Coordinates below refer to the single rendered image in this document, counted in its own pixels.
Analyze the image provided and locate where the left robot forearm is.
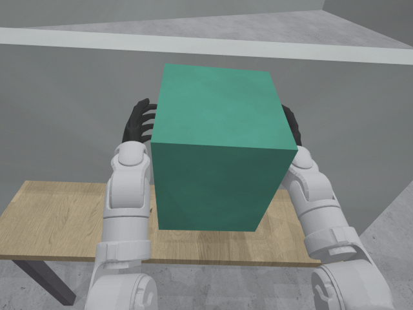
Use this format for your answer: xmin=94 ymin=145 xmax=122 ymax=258
xmin=85 ymin=141 xmax=151 ymax=310

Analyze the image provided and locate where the table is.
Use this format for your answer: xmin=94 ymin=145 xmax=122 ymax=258
xmin=0 ymin=181 xmax=343 ymax=305

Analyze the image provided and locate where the right robot hand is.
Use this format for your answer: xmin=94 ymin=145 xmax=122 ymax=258
xmin=281 ymin=104 xmax=302 ymax=146

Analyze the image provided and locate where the right robot forearm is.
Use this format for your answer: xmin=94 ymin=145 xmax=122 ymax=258
xmin=281 ymin=145 xmax=394 ymax=306

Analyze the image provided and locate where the left robot upper arm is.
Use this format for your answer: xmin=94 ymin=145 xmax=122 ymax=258
xmin=86 ymin=273 xmax=158 ymax=310

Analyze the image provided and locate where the right robot upper arm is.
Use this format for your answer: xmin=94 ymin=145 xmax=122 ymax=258
xmin=311 ymin=259 xmax=395 ymax=310

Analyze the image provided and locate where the carton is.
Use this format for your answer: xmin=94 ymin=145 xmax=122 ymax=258
xmin=150 ymin=63 xmax=298 ymax=232

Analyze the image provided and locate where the left robot hand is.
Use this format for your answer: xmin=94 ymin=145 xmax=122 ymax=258
xmin=122 ymin=98 xmax=157 ymax=143

